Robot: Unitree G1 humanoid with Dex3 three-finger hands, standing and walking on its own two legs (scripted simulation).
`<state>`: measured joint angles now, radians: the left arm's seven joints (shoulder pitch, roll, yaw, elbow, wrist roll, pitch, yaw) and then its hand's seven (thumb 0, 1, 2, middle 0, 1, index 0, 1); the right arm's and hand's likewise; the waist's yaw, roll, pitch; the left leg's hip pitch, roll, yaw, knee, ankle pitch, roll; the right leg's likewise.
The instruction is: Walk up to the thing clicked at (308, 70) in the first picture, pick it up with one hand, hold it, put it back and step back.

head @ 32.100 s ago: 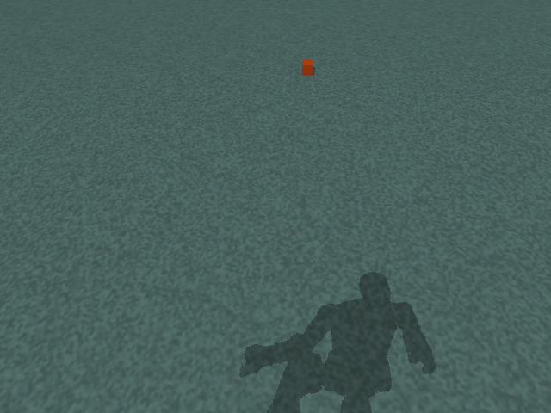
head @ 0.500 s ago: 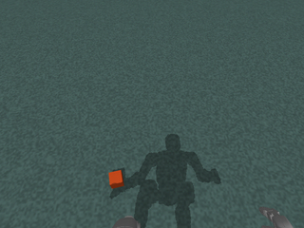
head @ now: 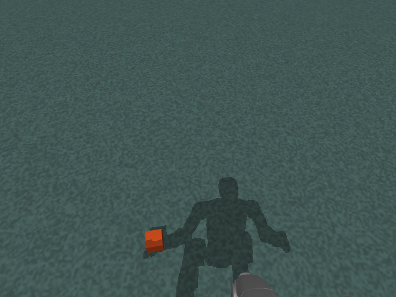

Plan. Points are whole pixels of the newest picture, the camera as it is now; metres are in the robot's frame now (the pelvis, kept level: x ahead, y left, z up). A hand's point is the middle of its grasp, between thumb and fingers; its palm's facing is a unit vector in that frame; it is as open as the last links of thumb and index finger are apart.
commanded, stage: walk up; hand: left
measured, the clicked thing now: (154, 240) +0.45 +0.21 -0.73
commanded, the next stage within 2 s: stand in 0.76 s
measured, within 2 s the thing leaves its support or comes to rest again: neither
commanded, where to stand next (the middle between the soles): +0.05 -0.05 m, yaw +2 degrees
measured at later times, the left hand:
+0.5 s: hand out of the picture +0.03 +0.27 -0.16, palm faces +0.07 -0.92 -0.39, open 7.3 cm
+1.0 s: hand out of the picture +0.07 +0.21 -0.14, palm faces -0.03 -0.92 -0.38, open 7.3 cm
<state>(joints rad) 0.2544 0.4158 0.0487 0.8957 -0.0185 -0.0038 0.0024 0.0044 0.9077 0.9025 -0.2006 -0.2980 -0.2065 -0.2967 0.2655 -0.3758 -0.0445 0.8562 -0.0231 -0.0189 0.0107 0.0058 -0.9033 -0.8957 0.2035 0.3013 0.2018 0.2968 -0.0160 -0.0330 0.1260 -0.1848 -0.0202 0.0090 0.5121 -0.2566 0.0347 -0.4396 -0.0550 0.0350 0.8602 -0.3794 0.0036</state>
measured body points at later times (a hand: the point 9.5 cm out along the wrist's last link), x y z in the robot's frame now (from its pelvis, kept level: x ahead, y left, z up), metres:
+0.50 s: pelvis -0.06 +0.00 -0.02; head -0.03 +0.00 +0.42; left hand +0.03 +0.32 -0.14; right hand +0.01 -0.32 -0.15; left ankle -0.09 +0.12 -0.74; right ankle +0.06 -0.14 -0.71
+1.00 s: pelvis -0.02 -0.04 +0.00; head +0.00 -0.06 +0.44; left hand +0.07 +0.26 -0.11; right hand +0.08 -0.35 -0.13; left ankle +0.02 +0.11 -0.73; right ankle +0.00 -0.15 -0.74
